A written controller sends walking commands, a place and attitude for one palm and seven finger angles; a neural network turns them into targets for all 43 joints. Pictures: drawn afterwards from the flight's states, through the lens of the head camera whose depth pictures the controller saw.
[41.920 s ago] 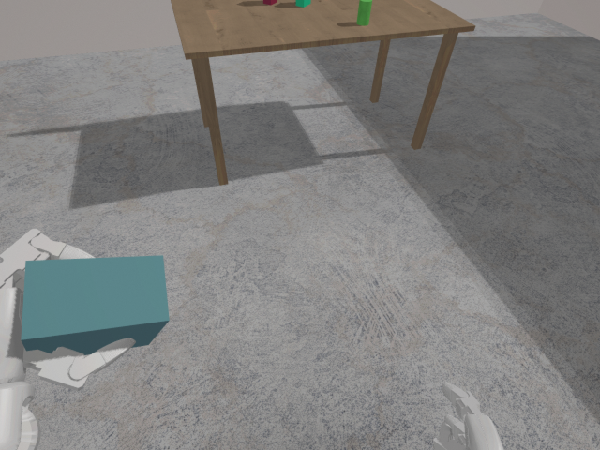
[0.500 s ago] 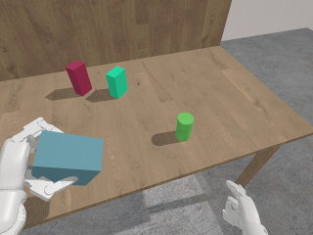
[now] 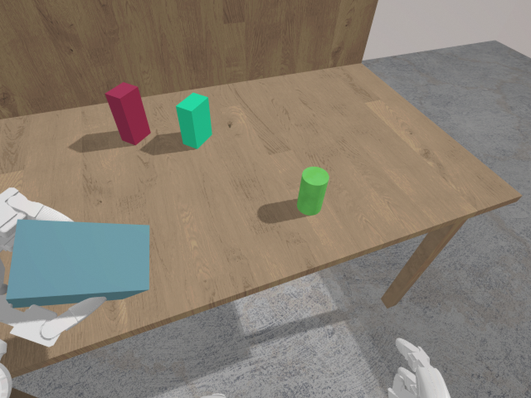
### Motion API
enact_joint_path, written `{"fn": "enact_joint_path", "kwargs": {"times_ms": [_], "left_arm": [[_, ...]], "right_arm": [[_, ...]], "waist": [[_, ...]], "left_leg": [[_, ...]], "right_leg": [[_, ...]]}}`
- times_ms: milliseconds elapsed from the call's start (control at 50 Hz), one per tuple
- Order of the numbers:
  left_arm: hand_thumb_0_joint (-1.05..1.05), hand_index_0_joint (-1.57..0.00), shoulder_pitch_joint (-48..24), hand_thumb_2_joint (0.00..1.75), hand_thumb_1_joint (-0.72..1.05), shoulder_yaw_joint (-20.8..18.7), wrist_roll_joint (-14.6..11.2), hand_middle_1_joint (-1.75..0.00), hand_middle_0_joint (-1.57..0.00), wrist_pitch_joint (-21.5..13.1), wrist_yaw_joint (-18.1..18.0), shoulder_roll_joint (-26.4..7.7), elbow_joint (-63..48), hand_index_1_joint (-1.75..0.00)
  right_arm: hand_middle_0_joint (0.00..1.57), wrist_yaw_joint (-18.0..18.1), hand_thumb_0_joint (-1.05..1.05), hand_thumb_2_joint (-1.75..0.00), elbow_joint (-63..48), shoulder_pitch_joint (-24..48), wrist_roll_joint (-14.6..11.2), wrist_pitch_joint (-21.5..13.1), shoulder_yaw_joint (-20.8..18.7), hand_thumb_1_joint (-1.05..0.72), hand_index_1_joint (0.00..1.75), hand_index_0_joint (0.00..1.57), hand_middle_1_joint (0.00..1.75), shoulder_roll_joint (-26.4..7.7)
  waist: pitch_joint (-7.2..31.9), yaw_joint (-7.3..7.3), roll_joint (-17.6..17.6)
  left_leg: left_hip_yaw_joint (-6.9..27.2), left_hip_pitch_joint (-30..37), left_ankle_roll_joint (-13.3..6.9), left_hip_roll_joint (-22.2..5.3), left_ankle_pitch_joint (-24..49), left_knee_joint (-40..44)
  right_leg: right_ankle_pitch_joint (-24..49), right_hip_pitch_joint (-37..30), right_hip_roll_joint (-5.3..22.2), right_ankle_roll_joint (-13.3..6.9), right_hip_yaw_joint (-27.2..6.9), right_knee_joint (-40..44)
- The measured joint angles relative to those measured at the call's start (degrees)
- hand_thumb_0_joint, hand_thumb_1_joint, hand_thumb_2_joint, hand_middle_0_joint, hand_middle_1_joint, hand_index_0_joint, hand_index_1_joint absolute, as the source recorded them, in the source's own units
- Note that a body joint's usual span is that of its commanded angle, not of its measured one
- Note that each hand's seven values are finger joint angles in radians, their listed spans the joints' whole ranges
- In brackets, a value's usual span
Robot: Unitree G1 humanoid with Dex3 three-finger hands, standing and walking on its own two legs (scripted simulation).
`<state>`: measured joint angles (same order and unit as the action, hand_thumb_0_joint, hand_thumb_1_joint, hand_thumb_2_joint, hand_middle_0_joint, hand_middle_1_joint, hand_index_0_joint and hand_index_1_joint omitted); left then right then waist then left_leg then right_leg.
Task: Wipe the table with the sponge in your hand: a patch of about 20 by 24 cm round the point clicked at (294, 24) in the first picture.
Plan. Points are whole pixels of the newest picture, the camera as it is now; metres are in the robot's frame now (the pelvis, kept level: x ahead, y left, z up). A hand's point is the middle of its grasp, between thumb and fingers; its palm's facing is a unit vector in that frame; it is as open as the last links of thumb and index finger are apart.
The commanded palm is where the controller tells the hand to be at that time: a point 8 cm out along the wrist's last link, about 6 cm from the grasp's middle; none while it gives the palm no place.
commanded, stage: step back with the hand held close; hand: left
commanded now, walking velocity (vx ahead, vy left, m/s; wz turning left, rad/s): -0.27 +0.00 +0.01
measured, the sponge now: (98, 266) +0.22 +0.20 +0.16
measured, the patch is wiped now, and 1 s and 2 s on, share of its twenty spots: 1.00 1.00 1.00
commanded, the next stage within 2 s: stop stepping back and stand still in 1.06 s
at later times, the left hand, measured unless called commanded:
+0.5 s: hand (50, 296) +0.18 +0.22 +0.19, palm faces +0.40 -0.84 -0.37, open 10.4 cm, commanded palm +0.12 +0.27 +0.20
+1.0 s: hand out of the picture +0.09 +0.22 +0.18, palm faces +0.39 -0.87 -0.30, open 10.4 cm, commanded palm +0.03 +0.27 +0.20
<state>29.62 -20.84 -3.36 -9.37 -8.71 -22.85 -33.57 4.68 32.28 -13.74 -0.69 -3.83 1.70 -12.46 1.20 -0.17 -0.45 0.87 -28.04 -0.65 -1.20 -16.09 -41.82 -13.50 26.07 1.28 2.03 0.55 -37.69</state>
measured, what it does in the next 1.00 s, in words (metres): walks backwards: left foot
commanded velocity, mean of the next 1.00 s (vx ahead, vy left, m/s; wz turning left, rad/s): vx -0.39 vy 0.00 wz -0.02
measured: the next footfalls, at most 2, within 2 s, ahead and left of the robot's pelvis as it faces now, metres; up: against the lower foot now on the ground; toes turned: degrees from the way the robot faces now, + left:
left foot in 0.98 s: -0.05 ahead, +0.11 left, +0.00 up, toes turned +7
right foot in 1.28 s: -0.16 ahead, -0.18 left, +0.00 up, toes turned -4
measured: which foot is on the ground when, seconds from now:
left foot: down 0.00-0.80, up 0.82-0.96, down 0.98-1.00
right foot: down 0.00-1.00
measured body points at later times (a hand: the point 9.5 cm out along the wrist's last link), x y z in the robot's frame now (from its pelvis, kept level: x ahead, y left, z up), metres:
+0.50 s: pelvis -0.04 -0.01 -0.01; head -0.01 +0.01 +0.44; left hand +0.15 +0.27 +0.20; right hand +0.13 -0.25 -0.08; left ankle +0.06 +0.11 -0.71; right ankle +0.07 -0.15 -0.71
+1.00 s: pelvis -0.12 -0.02 -0.01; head -0.11 +0.02 +0.44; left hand +0.06 +0.26 +0.20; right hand +0.05 -0.25 -0.08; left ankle -0.09 +0.11 -0.72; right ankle +0.05 -0.15 -0.71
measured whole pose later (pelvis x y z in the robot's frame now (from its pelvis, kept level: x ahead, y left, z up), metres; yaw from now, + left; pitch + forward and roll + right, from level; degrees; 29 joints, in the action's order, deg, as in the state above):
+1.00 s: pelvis -0.12 -0.02 -0.01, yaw +3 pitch +0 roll +1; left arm 25.0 -20.2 -3.1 -9.6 -8.1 -21.6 -36.5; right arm 3.0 35.1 -12.1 1.0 -5.5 1.7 -11.1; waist -1.0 -2.1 6.5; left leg -4.0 -23.8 -0.3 -1.1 -22.3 -43.5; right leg -6.6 34.1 4.1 1.0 -0.3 -38.8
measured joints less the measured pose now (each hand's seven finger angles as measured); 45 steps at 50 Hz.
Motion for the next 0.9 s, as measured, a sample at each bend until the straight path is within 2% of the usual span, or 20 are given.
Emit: {"fn": "enact_joint_path", "kwargs": {"times_ms": [80,180,280,440,520,620,700,740,780,800,840,880,900], "left_arm": [[-0.01,-0.72,-2.16,1.04,-0.54,0.2,0.19,-1.32,-0.68,0.06,-0.35,1.07,1.53,-1.32],[-0.01,-0.72,-3.12,1.04,-0.54,1.04,0.38,-1.32,-0.68,0.34,-0.59,1.95,1.06,-1.32],[-0.01,-0.72,-2.62,1.04,-0.54,0.55,0.8,-1.32,-0.68,-0.43,-0.71,0.98,-1.6,-1.32],[-0.01,-0.72,-2.89,1.04,-0.54,-1.43,1.07,-1.32,-0.68,-1.98,-1.0,0.23,-2.81,-1.32],[-0.01,-0.72,-2.55,1.04,-0.54,-1.01,0.85,-1.32,-0.68,-2.14,-1.14,0.61,-3.43,-1.32],[-0.01,-0.72,-0.82,1.04,-0.54,-1.33,0.8,-1.32,-0.68,-2.31,-1.2,-0.56,-4.87,-1.32],[-0.01,-0.72,-0.89,1.04,-0.54,-2.65,1.21,-1.32,-0.68,-2.64,-1.26,-1.61,-4.82,-1.32],[-0.01,-0.72,-1.7,1.04,-0.54,-3.35,0.97,-1.32,-0.68,-2.91,-1.17,-1.76,-3.89,-1.32],[-0.01,-0.72,-2.64,1.04,-0.54,-3.46,0.88,-1.32,-0.68,-2.86,-0.87,-1.06,-2.76,-1.32],[-0.01,-0.72,-2.94,1.04,-0.54,-3.46,0.94,-1.32,-0.68,-2.62,-0.74,-0.92,-2.55,-1.32],[-0.01,-0.72,-3.41,1.04,-0.54,-2.55,0.87,-1.32,-0.68,-1.66,-0.71,-0.18,-2.85,-1.32],[-0.01,-0.72,-4.16,1.04,-0.54,-0.63,0.86,-1.32,-0.68,-0.23,-0.34,1.61,-2.82,-1.32],[-0.01,-0.72,-4.4,1.04,-0.54,0.12,0.85,-1.31,-0.68,0.31,-0.04,2.18,-2.74,-1.32]], "right_arm": [[0.2,0.07,0.02,-0.9,-0.24,1.46,0.18,-0.39,0.39,-0.91,0.3,0.21,0.3,0.16],[0.2,-0.05,0.02,-0.9,-0.79,3.04,0.49,-0.54,0.51,-0.91,0.3,0.21,0.3,0.04],[0.2,-0.27,0.02,-0.9,-1.49,3.67,0.66,-0.72,-0.06,-0.91,0.3,0.21,0.3,-0.07],[0.2,-0.51,0.02,-0.9,-0.34,2.44,0.94,-0.85,-0.7,-0.91,0.3,0.21,0.3,0.37],[0.2,-0.79,0.02,-0.9,0.77,2.3,1.32,-0.54,-0.9,-0.91,0.3,0.21,0.3,0.45],[0.2,-0.93,0.02,-0.9,0.51,1.83,1.32,-0.54,-1.33,-0.91,0.3,0.21,0.3,0.49],[0.2,-0.9,0.02,-0.9,0.04,0.69,1.17,-1.87,-1.7,-0.91,0.3,0.21,0.3,0.74],[0.2,-1.13,0.02,-0.9,0.5,0.38,1.04,-2.47,-1.86,-0.91,0.3,0.21,0.3,1.18],[0.2,-1.45,0.02,-0.9,0.84,0.11,0.99,-2.85,-1.85,-0.91,0.3,0.21,0.3,1.29],[0.2,-1.58,0.02,-0.9,1.07,-0.06,0.93,-2.87,-1.72,-0.91,0.3,0.21,0.3,1.45],[0.2,-1.81,0.02,-0.9,2.44,0.11,1.1,-2.56,-1.41,-0.91,0.3,0.21,0.3,1.58],[0.2,-1.97,0.02,-0.9,4.71,1.1,1.51,-1.54,-0.93,-0.91,0.3,0.21,0.3,1.35],[0.2,-2.01,0.02,-0.9,5.38,1.48,1.51,-1.06,-0.6,-0.91,0.3,0.21,0.3,1.36]], "waist": [[-0.03,0.7,-0.13],[-0.98,0.74,0.54],[-2.38,0.38,1.04],[-3.07,-0.06,1.78],[-3.62,-0.78,2.65],[-4.3,-1.78,2.97],[-4.55,-2.06,1.45],[-4.6,-1.56,0.88],[-4.88,-1.2,-0.19],[-4.78,-1.09,0.05],[-4.08,-0.68,1.88],[-3.26,-0.48,3.28],[-2.79,-0.47,4.04]], "left_leg": [[-0.07,-1.03,-0.1,-0.13,-1.24,-0.84],[-0.36,-1.83,-0.06,-0.28,-0.6,-0.67],[-0.51,-2.8,0.1,-0.86,2.56,-0.73],[-0.97,-4.58,0.52,-1.42,-1.04,-2.96],[-1.54,-4.94,0.59,-0.97,-2.8,-2.47],[-2.08,-5.28,0.32,-1.21,0.46,-1.53],[-2.08,-5.92,-0.02,-3.29,5.42,-1.99],[-1.9,-6.03,0.76,-4.08,6.0,-2.79],[-1.51,-6.21,0.98,-4.96,3.6,-4.41],[-1.54,-6.68,1.16,-4.77,-0.56,-6.07],[-1.63,-7.99,1.96,-2.6,-10.06,-13.04],[-2.35,-7.66,2.3,-1.08,-12.57,-20.73],[-2.97,-6.13,2.3,-0.69,-13.36,-21.16]], "right_leg": [[0.55,0.72,0.12,-0.02,0.27,-0.2],[1.52,1.48,0.3,-0.03,0.4,-0.1],[2.03,2.61,0.0,-0.16,0.56,-0.9],[1.89,4.49,-0.04,-0.7,0.66,-2.83],[2.92,5.07,0.47,-0.77,0.2,-2.26],[3.93,5.71,0.45,-0.74,-0.08,-2.05],[-4.91,6.42,-1.29,-1.26,0.14,-6.78],[-7.51,6.19,-2.08,-1.47,0.1,-8.24],[-3.96,5.27,-2.3,-1.75,1.16,-7.12],[-0.24,5.02,-1.82,-1.87,1.45,-6.33],[4.19,5.68,-0.15,-2.15,0.84,-6.41],[3.94,5.86,0.92,-1.91,0.12,-5.54],[4.48,5.91,1.33,-1.73,-0.24,-4.42]]}}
